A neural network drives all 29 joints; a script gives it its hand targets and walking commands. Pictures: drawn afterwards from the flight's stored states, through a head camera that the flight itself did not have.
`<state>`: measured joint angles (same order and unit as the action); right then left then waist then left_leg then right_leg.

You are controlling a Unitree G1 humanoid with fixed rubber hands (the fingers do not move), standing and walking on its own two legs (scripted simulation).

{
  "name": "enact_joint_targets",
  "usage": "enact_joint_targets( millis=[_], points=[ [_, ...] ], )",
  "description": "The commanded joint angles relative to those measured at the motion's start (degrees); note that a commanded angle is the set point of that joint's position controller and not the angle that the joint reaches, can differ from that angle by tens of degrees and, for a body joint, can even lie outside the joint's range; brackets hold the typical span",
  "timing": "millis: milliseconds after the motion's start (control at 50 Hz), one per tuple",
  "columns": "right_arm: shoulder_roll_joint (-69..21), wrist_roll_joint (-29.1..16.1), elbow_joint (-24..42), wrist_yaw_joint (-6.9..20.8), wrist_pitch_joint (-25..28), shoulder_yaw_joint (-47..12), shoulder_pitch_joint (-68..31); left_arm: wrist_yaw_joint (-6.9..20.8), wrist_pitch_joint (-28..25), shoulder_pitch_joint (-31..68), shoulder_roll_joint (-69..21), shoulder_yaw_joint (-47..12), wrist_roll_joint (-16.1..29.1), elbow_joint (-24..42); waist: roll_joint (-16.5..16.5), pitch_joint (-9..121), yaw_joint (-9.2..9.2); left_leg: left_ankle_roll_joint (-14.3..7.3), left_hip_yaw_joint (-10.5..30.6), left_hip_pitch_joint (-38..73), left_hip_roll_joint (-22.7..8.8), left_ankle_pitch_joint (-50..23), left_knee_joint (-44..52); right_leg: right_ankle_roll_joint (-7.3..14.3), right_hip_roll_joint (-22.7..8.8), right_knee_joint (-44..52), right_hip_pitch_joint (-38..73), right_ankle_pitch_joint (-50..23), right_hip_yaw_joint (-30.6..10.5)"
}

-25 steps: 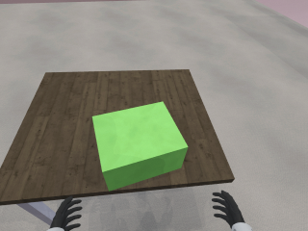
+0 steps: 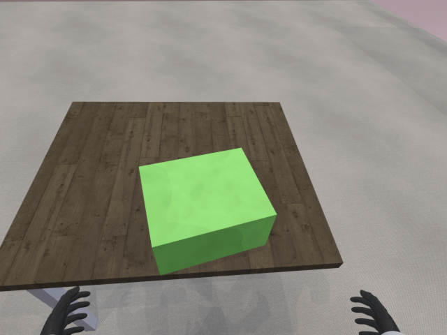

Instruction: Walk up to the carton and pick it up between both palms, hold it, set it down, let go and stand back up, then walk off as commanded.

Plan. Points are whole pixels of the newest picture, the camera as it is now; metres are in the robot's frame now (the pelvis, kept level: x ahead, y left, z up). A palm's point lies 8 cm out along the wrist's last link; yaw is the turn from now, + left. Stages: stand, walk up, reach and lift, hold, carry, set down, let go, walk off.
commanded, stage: stand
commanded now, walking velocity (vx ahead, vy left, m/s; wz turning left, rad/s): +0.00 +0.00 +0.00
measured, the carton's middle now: (203, 206) +0.43 +0.04 -0.10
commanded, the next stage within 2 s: walk off in 0.40 s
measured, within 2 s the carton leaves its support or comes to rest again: neither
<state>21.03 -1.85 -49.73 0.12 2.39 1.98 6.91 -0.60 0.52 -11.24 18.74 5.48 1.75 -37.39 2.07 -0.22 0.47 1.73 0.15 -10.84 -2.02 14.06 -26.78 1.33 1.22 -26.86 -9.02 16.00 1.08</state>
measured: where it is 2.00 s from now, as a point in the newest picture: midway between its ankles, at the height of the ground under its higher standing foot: outside the picture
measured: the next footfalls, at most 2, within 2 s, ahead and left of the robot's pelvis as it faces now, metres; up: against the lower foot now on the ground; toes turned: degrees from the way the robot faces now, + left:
right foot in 1.50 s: -0.19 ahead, -0.10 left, +0.00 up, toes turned +6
left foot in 1.96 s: -0.24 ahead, +0.13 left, +0.00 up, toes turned -7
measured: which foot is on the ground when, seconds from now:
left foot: down 0.00-1.00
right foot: down 0.00-0.88, up 0.90-1.00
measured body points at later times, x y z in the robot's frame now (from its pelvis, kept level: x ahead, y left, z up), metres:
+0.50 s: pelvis +0.00 +0.00 +0.00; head -0.01 +0.01 +0.45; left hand +0.13 +0.30 -0.10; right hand +0.15 -0.31 -0.08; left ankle +0.00 +0.14 -0.74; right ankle -0.02 -0.10 -0.74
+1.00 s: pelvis -0.07 +0.06 +0.00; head +0.00 +0.10 +0.44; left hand +0.06 +0.38 -0.14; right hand +0.01 -0.27 -0.09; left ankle -0.05 +0.13 -0.74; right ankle -0.08 -0.09 -0.68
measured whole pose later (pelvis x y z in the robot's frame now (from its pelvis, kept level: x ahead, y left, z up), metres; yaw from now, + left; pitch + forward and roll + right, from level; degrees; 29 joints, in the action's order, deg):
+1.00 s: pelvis -0.07 +0.06 +0.00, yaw +1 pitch -1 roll -4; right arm 22.3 -1.8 -48.5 -0.1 -1.6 3.3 12.0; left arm -1.5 3.0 -9.4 24.0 5.5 1.7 -44.7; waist 1.6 -9.4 -2.3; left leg -4.0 1.0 -15.6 0.1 16.8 -33.9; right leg 1.1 5.7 -54.1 -22.2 27.1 -4.4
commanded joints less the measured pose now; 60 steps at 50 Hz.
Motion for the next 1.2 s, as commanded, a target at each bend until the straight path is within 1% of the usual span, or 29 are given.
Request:
enact_joint_targets(
  millis=[0,160,560,580,600,620,640,660,700,720,740,760,780,800,820,840,860,880,900,920,940,960,980,1000,1020,1040,1080,1120,1180],
  points=[
    [9.76,3.87,3.25,0.22,-0.68,2.18,-2.44,0.01,-3.28,3.22,11.61,0.48,-4.8,-1.67,-0.32,-1.13,-0.25,-4.05,3.58,1.65,-3.21,-7.95,2.4,0.39,-6.57,8.54,-3.14,-7.85,-6.92],
    [10.77,3.82,2.61,0.12,-1.18,2.0,-2.76,-0.13,-3.45,3.31,12.63,0.38,-4.61,-4.66,-0.86,0.01,-0.53,-4.4,3.76,2.29,-3.73,-10.51,2.39,0.55,-7.01,8.14,-0.88,-12.78,-6.96],
    [10.69,3.58,1.69,-0.2,-1.25,1.71,-3.02,0.04,-3.35,3.53,13.25,0.24,-4.1,-7.83,-1.78,0.01,-0.66,-4.62,4.13,2.95,-4.42,-11.62,2.99,0.72,-7.66,8.85,0.2,-14.68,-7.21],
    [14.31,3.78,5.6,-0.17,-1.72,2.82,-1.16,-0.18,-1.85,4.05,16.13,0.19,-2.01,-6.0,-2.58,-7.43,-1.27,-4.24,3.21,-5.96,-2.34,-23.73,-4.35,1.17,-8.04,2.65,-3.72,-34.3,-7.66],
    [13.26,3.51,6.58,-0.33,-2.1,2.51,-0.17,-0.43,-1.57,2.68,16.23,0.66,-1.94,-5.19,-2.86,-6.78,-1.04,-4.47,2.34,-6.34,-1.98,-23.86,-5.75,1.71,-8.87,1.12,-3.71,-38.99,-7.68],
    [13.21,3.37,6.93,-0.42,-2.4,2.51,1.19,-0.47,-1.32,2.05,16.47,1.01,-1.86,-4.39,-2.66,-5.21,-0.96,-4.51,1.23,-5.51,-1.01,-22.33,-7.61,2.62,-9.4,1.07,-3.47,-39.86,-7.83],
    [12.79,3.16,7.55,-0.44,-2.74,2.47,1.83,-0.43,-1.19,1.86,16.51,1.15,-2.01,-3.84,-0.84,-4.25,-0.93,-4.71,0.58,-4.26,0.31,-18.91,-10.56,3.86,-10.49,2.5,-4.56,-38.45,-9.11],
    [12.25,2.88,7.89,-0.37,-3.05,2.41,2.82,-0.35,-1.0,2.86,17.22,1.49,-2.25,-3.06,2.3,-3.12,-1.22,-4.56,-0.12,-2.96,2.02,-12.74,-14.86,6.11,-11.98,3.64,-6.03,-37.69,-9.8],
    [11.24,2.85,7.89,-0.29,-3.97,2.46,3.72,-0.37,-0.44,5.37,17.93,1.86,-3.14,-1.85,8.79,-3.57,-1.59,-4.46,-0.27,-4.43,4.84,10.83,-20.3,10.36,-15.95,6.17,-8.61,-35.07,-13.26],
    [11.01,2.92,8.38,-0.18,-4.37,2.48,4.02,-0.38,-0.15,5.06,18.56,2.17,-3.46,-1.46,9.51,-3.93,-1.3,-4.64,0.91,-4.53,4.49,14.45,-22.38,11.43,-17.26,7.11,-10.11,-32.8,-14.25],
    [11.62,2.77,8.05,-0.06,-4.6,2.76,4.76,-0.55,0.07,5.95,18.92,2.4,-3.46,-1.15,9.67,-4.8,-1.83,-4.82,1.84,-4.27,3.83,14.85,-23.08,11.92,-17.64,7.1,-11.65,-31.24,-14.11],
    [11.79,2.77,7.74,0.03,-4.71,3.0,5.91,-0.66,0.35,6.72,19.09,2.52,-3.24,-0.83,9.06,-5.17,-2.45,-5.18,2.25,-3.38,2.94,13.85,-21.65,11.75,-17.07,5.5,-12.32,-29.87,-13.11],
    [11.76,3.27,7.56,0.26,-4.69,3.2,6.78,-0.78,0.54,7.27,18.55,2.38,-2.8,-0.54,7.12,-5.68,-3.11,-5.38,1.53,-3.61,2.51,11.48,-16.6,10.65,-15.76,2.58,-11.13,-29.29,-11.21],
    [11.86,3.63,6.87,0.29,-4.36,3.52,8.36,-0.8,0.72,8.58,17.86,1.96,-2.32,-0.57,5.61,-5.77,-4.23,-5.85,1.69,-3.03,1.34,5.04,-7.46,8.06,-13.19,-2.09,-9.08,-28.5,-8.87],
    [12.46,4.06,6.51,0.21,-3.87,4.04,7.91,-0.71,1.09,7.18,15.97,1.23,-1.54,-1.51,-0.16,-3.79,-3.84,-7.18,3.5,-2.41,-0.74,-11.03,1.07,4.64,-7.61,-10.38,-5.79,-24.62,-5.12],
    [14.28,4.52,7.4,-0.01,-3.47,4.63,6.11,-0.71,1.62,4.53,13.97,0.72,-0.87,-1.99,-7.46,-0.98,-2.5,-9.55,10.98,-0.12,-6.56,-28.34,4.04,1.55,-1.67,-17.98,-6.43,-12.51,-1.68],
    [16.96,4.86,8.66,-0.36,-3.21,5.6,6.9,-0.97,2.0,4.62,12.97,0.57,-0.99,-1.25,-13.04,0.99,-3.06,-14.07,20.9,4.71,-14.26,-43.74,2.34,0.15,2.42,-25.84,-12.99,12.32,-2.47],
    [17.97,4.5,9.23,-0.77,-2.88,6.4,8.33,-1.12,2.29,3.69,13.19,0.64,-1.02,-2.01,-12.02,4.43,-3.75,-16.31,22.54,7.54,-15.87,-46.03,1.79,-0.04,3.96,-31.32,-14.11,18.93,-4.86],
    [18.26,4.29,9.97,-1.14,-2.95,6.79,9.03,-1.26,2.78,3.63,13.94,0.52,-1.23,-1.45,-11.37,5.05,-4.27,-17.01,22.94,7.18,-16.64,-45.93,2.37,0.59,4.61,-36.04,-16.01,18.93,-8.5],
    [18.54,4.14,11.05,-1.51,-3.37,6.69,7.22,-1.62,3.07,3.79,14.47,0.55,-1.55,-1.12,-11.96,2.94,-4.2,-15.43,23.17,4.0,-16.82,-40.73,3.41,0.83,4.83,-38.45,-17.68,19.02,-11.43],
    [17.07,4.1,11.45,-1.88,-3.25,6.12,6.24,-1.57,3.04,4.77,14.29,0.63,-1.45,-0.82,-9.31,-0.97,-3.9,-12.27,21.02,1.58,-14.46,-38.95,3.99,0.75,5.58,-39.46,-18.21,16.85,-13.45],
    [15.62,4.17,11.71,-1.96,-3.08,5.49,3.76,-1.59,2.99,3.43,14.06,0.66,-1.09,-1.4,-9.87,-2.77,-2.5,-10.28,17.08,2.49,-12.42,-40.17,3.13,0.13,5.67,-39.32,-19.19,15.42,-13.91],
    [15.19,4.15,11.92,-1.91,-3.18,5.35,2.94,-1.54,3.1,1.69,14.26,0.9,-0.81,-1.58,-10.32,-2.62,-2.01,-9.58,15.13,3.49,-11.48,-40.36,2.1,-0.53,6.06,-39.73,-19.16,14.27,-14.14],
    [14.74,3.78,12.46,-1.96,-3.24,5.16,2.41,-1.61,3.15,0.88,14.52,1.03,-0.85,-1.96,-10.34,-2.34,-2.18,-9.74,14.64,3.78,-11.19,-39.9,1.96,-1.03,6.81,-41.18,-19.14,13.77,-14.43],
    [14.9,3.58,12.65,-1.92,-3.32,5.26,3.56,-1.58,3.12,1.08,15.04,1.24,-1.12,-2.12,-9.97,-1.68,-3.1,-9.97,14.88,4.73,-11.13,-38.63,1.8,-1.46,6.97,-41.65,-18.59,13.55,-14.29],
    [14.72,3.43,12.79,-1.93,-3.37,5.0,4.43,-1.54,3.14,1.37,15.4,1.42,-1.39,-2.1,-8.71,-1.49,-3.63,-10.11,15.31,5.28,-11.16,-37.34,1.66,-1.75,7.06,-41.9,-19.01,13.6,-14.52],
    [14.93,3.37,13.15,-1.84,-3.65,5.11,4.75,-1.57,3.18,1.19,15.64,1.67,-1.54,-2.36,-8.6,-2.66,-4.01,-10.37,16.12,4.04,-11.66,-33.32,2.48,-2.11,7.14,-41.53,-19.27,12.97,-14.42],
    [15.03,3.48,13.93,-1.63,-3.91,5.34,4.8,-1.35,3.31,0.6,15.96,2.01,-1.74,-2.56,-9.54,-3.64,-4.4,-10.3,16.52,1.61,-11.22,-22.97,4.29,-2.37,7.03,-40.62,-18.15,11.97,-13.51],
    [15.32,3.57,14.95,-1.39,-4.25,5.45,3.22,-0.96,3.51,-0.88,16.03,2.43,-1.99,-3.11,-10.45,-5.59,-4.12,-11.49,17.37,-4.64,-11.34,-7.34,7.56,-2.55,6.74,-39.75,-15.34,11.12,-11.7]
  ],
)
